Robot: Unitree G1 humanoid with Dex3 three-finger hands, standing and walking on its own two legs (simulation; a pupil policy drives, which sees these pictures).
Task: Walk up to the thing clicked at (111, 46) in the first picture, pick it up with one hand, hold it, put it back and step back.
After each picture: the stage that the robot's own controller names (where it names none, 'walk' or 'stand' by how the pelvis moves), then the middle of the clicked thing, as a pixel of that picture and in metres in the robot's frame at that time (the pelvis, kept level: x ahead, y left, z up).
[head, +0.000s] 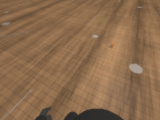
stand; (111, 45) +1.65 -0.52 -0.72
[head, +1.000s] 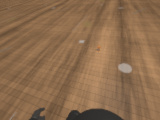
walk; (98, 48) +1.58 -0.07 -0.69
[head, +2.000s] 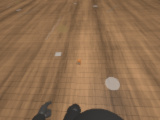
walk; (79, 62) +1.04 +0.24 -0.71
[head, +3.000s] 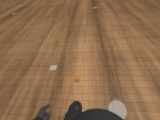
walk; (77, 79) +0.66 +0.24 -0.72
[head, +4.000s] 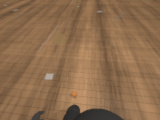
walk; (74, 94) +0.41 +0.20 -0.71
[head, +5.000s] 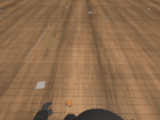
stand; (69, 103) +0.30 +0.21 -0.72
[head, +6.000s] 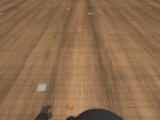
stand; (70, 106) +0.28 +0.21 -0.72
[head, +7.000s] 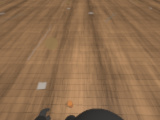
stand; (70, 104) +0.30 +0.22 -0.73
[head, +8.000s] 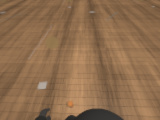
stand; (70, 104) +0.29 +0.22 -0.73
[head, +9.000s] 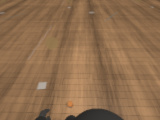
stand; (70, 104) +0.29 +0.22 -0.73
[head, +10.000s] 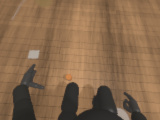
go down; (69, 77) +0.35 +0.19 -0.50
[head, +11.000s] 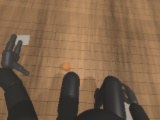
go down; (66, 67) +0.40 +0.21 -0.33
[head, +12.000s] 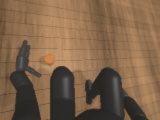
close in; (49, 60) +0.39 +0.23 -0.24
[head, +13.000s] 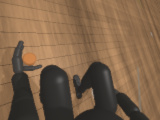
close; (29, 60) +0.39 +0.25 -0.22
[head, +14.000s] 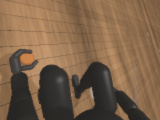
close; (27, 60) +0.38 +0.25 -0.22
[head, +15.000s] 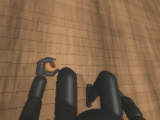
lift; (50, 66) +0.32 +0.25 -0.13
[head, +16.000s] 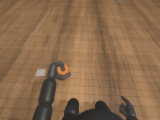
lift; (63, 73) +0.32 +0.18 +0.02
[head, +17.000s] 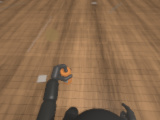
hold; (66, 76) +0.32 +0.16 +0.00
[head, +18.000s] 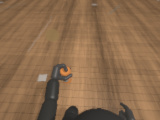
hold; (66, 75) +0.32 +0.17 +0.00
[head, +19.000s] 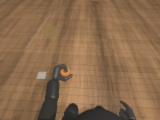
crouch; (66, 76) +0.32 +0.17 -0.03
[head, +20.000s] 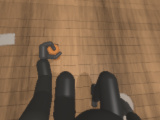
lower; (54, 53) +0.45 +0.21 -0.10
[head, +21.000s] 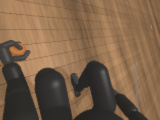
lower; (19, 52) +0.43 +0.27 -0.23
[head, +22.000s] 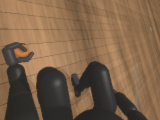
lower; (22, 53) +0.42 +0.27 -0.23
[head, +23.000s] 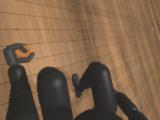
lower; (23, 54) +0.41 +0.27 -0.23
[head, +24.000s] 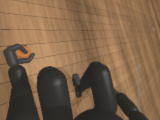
lower; (24, 55) +0.41 +0.27 -0.23
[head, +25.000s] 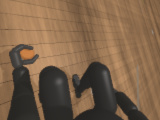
open; (27, 56) +0.41 +0.25 -0.23
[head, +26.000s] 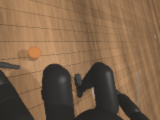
rise; (33, 54) +0.40 +0.24 -0.23
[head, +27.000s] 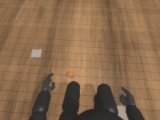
walk; (71, 74) +0.39 +0.18 -0.48
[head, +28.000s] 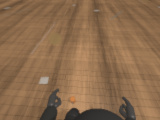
stand; (72, 100) +0.35 +0.17 -0.66
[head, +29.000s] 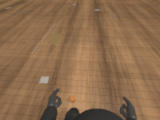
stand; (72, 99) +0.35 +0.18 -0.66
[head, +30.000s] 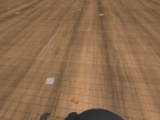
stand; (76, 100) +0.37 +0.16 -0.72
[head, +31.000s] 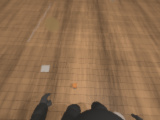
walk; (74, 86) +0.40 +0.13 -0.71
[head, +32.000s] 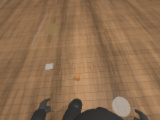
walk; (77, 77) +0.57 +0.18 -0.70
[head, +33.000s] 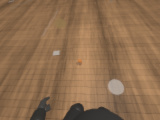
walk; (79, 62) +0.89 +0.22 -0.70
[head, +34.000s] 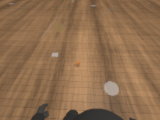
stand; (78, 64) +0.96 +0.20 -0.71
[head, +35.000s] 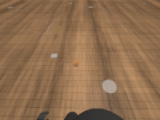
stand; (76, 64) +1.00 +0.23 -0.72
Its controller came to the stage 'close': yes
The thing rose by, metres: 0.72
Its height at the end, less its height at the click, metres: +0.00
